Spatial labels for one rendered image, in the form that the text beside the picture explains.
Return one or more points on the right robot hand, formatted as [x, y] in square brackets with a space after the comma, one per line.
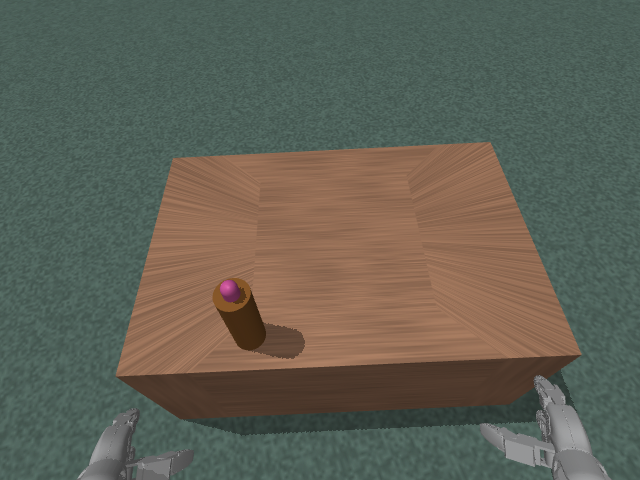
[559, 423]

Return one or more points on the bottle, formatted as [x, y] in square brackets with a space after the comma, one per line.
[236, 305]

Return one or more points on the left robot hand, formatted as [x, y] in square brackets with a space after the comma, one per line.
[115, 443]

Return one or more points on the left robot arm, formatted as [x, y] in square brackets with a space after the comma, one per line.
[105, 469]

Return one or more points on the right robot arm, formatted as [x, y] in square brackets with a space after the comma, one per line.
[577, 465]

